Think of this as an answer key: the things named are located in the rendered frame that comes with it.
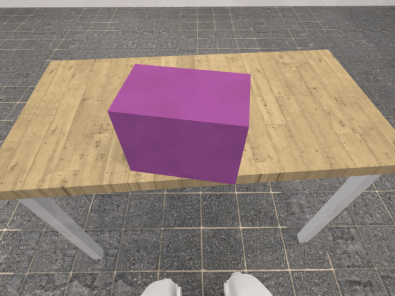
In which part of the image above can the carton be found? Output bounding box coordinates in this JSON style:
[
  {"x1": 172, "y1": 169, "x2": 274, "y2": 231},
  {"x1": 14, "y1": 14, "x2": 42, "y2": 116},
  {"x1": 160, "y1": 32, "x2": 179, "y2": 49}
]
[{"x1": 107, "y1": 64, "x2": 251, "y2": 184}]

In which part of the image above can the left robot thigh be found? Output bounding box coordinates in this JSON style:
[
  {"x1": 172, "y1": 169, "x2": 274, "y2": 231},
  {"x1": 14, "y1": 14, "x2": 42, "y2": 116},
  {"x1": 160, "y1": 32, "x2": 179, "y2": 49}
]
[{"x1": 141, "y1": 279, "x2": 182, "y2": 296}]

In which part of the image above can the right robot thigh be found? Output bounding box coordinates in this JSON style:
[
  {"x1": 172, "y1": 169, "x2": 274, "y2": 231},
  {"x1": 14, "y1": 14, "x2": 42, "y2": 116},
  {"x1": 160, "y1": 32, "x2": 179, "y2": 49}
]
[{"x1": 224, "y1": 274, "x2": 273, "y2": 296}]

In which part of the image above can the table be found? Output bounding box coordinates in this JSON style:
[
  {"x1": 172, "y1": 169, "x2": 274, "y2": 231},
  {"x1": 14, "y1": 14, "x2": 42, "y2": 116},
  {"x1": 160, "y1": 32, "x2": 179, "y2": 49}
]
[{"x1": 0, "y1": 49, "x2": 395, "y2": 260}]

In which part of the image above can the robot thigh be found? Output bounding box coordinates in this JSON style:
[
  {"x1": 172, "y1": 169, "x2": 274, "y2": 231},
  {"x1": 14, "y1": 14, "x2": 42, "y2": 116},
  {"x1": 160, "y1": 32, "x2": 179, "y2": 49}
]
[
  {"x1": 141, "y1": 279, "x2": 182, "y2": 296},
  {"x1": 224, "y1": 274, "x2": 273, "y2": 296}
]

